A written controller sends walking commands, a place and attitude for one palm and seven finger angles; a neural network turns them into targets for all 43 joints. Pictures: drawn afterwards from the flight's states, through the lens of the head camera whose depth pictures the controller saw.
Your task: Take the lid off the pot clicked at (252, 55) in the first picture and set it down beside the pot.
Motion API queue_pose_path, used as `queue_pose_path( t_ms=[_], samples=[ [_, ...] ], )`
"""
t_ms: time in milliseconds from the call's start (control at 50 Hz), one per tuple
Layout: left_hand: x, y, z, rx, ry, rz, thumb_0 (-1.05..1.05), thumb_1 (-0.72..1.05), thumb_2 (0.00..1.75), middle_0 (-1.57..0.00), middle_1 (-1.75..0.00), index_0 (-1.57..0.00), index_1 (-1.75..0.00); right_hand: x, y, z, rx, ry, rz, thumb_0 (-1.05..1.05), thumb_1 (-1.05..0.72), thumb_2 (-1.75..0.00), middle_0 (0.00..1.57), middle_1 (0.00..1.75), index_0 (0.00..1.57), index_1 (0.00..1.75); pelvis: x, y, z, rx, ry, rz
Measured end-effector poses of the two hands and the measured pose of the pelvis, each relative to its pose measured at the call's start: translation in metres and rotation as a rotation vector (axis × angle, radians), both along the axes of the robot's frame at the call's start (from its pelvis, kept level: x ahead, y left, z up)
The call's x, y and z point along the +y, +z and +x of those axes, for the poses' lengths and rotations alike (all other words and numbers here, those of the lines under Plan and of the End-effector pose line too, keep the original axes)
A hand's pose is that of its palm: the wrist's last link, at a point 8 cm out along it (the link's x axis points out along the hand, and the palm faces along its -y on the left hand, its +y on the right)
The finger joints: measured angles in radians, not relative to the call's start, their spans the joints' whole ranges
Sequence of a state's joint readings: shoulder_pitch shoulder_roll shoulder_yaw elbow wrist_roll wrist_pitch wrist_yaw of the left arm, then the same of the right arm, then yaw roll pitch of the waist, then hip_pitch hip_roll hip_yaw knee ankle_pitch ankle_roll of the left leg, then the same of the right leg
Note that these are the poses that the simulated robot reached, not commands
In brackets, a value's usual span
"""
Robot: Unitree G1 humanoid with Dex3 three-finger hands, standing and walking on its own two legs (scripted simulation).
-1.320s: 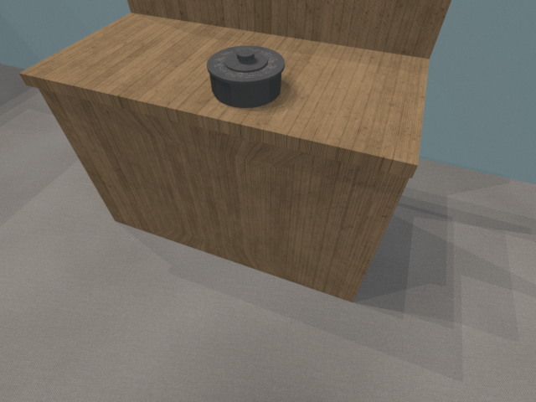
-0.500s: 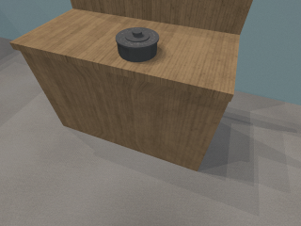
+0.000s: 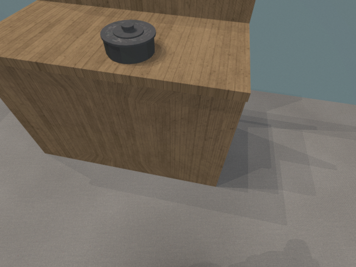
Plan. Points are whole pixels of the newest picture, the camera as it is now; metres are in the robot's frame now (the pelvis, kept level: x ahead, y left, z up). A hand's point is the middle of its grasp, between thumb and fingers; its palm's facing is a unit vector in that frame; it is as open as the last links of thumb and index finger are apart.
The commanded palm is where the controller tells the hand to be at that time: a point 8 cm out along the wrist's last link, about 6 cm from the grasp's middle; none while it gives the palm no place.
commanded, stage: turn to face it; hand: left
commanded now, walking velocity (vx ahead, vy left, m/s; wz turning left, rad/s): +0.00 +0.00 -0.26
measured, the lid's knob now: (127, 26) +0.88 +0.24 +0.11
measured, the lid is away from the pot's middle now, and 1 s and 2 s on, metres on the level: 0.00 0.00 0.00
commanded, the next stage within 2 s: take the last steps up to it in 0.06 s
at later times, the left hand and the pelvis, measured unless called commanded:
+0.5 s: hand out of the picture +0.04 +0.17 -0.16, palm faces -0.03 -0.98 -0.17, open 7.4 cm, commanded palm none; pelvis +0.04 +0.00 +0.02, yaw -6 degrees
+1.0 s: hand (99, 203) +0.30 +0.25 -0.14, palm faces -0.05 -0.98 -0.22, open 7.4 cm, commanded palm none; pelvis +0.19 +0.07 +0.01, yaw -5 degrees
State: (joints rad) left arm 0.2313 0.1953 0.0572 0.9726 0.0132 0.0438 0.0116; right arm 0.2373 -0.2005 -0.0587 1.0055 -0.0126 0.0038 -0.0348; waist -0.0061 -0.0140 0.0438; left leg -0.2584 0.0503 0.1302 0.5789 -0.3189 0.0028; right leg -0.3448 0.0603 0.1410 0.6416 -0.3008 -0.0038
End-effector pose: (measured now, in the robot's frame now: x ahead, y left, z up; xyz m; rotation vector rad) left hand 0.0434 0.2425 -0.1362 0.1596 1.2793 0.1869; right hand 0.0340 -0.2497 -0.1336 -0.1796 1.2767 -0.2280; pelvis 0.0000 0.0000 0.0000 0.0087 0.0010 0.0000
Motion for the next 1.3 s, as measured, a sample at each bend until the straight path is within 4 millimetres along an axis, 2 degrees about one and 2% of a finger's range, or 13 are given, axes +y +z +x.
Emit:
queue_pose_path(
  t_ms=[120,220,280,360,500,640,700,760,900,1000,1100,1180,1300],
  samples=[
    [0.004,0.011,0.03,-0.033,-0.08,0.018,0.0,0.9,0.9,-0.2,-0.3,-0.19,-0.3,0.007,0.003,-0.015,-0.014,-0.043,0.023,0.01,-0.91,-0.9,0.2,0.3,0.2,0.3,-0.001,0.006,-0.002,-0.005,-0.071,0.0],
    [-0.011,0.012,0.047,-0.065,-0.144,0.039,0.0,0.91,0.9,-0.2,-0.3,-0.19,-0.3,0.002,-0.013,-0.032,0.008,-0.09,0.069,0.01,-0.91,-0.9,0.2,0.3,0.2,0.3,-0.013,-0.002,0.0,-0.008,-0.112,0.006],
    [-0.022,0.012,0.045,-0.074,-0.145,0.035,0.0,0.91,0.9,-0.2,-0.3,-0.19,-0.3,-0.001,-0.02,-0.043,0.057,-0.104,0.09,0.01,-0.91,-0.9,0.2,0.3,0.2,0.3,-0.017,-0.004,0.003,-0.015,-0.112,-0.013],
    [-0.03,0.015,0.025,-0.029,-0.118,0.005,0.0,0.9,0.9,-0.2,-0.3,-0.2,-0.3,-0.003,-0.009,-0.044,0.092,-0.106,0.093,0.01,-0.91,-0.9,0.2,0.3,0.2,0.3,-0.015,0.006,0.014,-0.014,-0.117,-0.013],
    [-0.021,0.01,-0.007,0.097,-0.058,-0.052,0.0,0.9,0.9,-0.2,-0.3,-0.2,-0.3,0.007,0.012,-0.015,0.077,-0.096,0.069,0.01,-0.91,-0.9,0.19,0.3,0.2,0.3,0.0,0.016,0.042,-0.01,-0.099,-0.011],
    [0.026,-0.015,-0.002,0.195,0.004,-0.074,0.0,0.9,0.9,-0.2,-0.3,-0.2,-0.3,0.038,0.01,0.047,-0.003,-0.046,0.009,0.01,-0.91,-0.9,0.19,0.3,0.2,0.3,0.04,-0.002,0.084,-0.009,-0.074,-0.032],
    [0.046,-0.018,0.026,0.193,-0.01,-0.058,0.0,0.9,0.9,-0.2,-0.3,-0.2,-0.3,0.058,0.007,0.059,-0.001,-0.052,0.005,0.01,-0.91,-0.9,0.19,0.3,0.2,0.3,0.052,-0.004,0.098,-0.013,-0.073,-0.013],
    [0.059,-0.009,0.072,0.117,-0.03,-0.04,0.01,0.91,0.9,-0.2,-0.3,-0.19,-0.3,0.082,0.008,0.063,0.037,-0.059,0.042,0.01,-0.91,-0.9,0.19,0.3,0.2,0.3,0.059,0.004,0.115,-0.004,-0.07,0.003],
    [0.064,0.016,0.181,-0.061,-0.079,-0.013,0.0,0.91,0.9,-0.19,-0.3,-0.19,-0.3,0.127,0.001,0.081,0.09,-0.093,0.154,0.01,-0.91,-0.9,0.2,0.3,0.2,0.3,0.072,0.012,0.159,0.0,-0.078,0.03],
    [0.053,0.023,0.251,-0.126,-0.129,-0.006,0.0,0.91,0.9,-0.19,-0.3,-0.19,-0.3,0.139,-0.01,0.099,0.121,-0.125,0.201,0.01,-0.91,-0.9,0.2,0.3,0.2,0.3,0.072,0.009,0.195,-0.007,-0.087,0.046],
    [0.033,0.021,0.313,-0.184,-0.164,-0.003,0.0,0.9,0.9,-0.2,-0.3,-0.19,-0.3,0.13,-0.025,0.12,0.177,-0.144,0.214,0.01,-0.91,-0.9,0.2,0.3,0.21,0.3,0.063,-0.002,0.238,-0.011,-0.087,0.042],
    [0.027,0.016,0.326,-0.21,-0.117,-0.011,0.0,0.9,0.9,-0.2,-0.3,-0.2,-0.3,0.109,-0.028,0.153,0.208,-0.107,0.184,0.01,-0.91,-0.9,0.2,0.3,0.2,0.3,0.057,-0.006,0.263,-0.023,-0.058,0.008],
    [0.052,0.019,0.298,-0.073,-0.02,0.03,-0.02,0.94,0.9,-0.2,-0.3,-0.2,-0.3,0.079,-0.007,0.242,0.099,-0.054,0.098,0.01,-0.91,-0.9,0.19,0.3,0.2,0.3,0.062,0.009,0.295,-0.009,-0.044,-0.006]
  ],
)
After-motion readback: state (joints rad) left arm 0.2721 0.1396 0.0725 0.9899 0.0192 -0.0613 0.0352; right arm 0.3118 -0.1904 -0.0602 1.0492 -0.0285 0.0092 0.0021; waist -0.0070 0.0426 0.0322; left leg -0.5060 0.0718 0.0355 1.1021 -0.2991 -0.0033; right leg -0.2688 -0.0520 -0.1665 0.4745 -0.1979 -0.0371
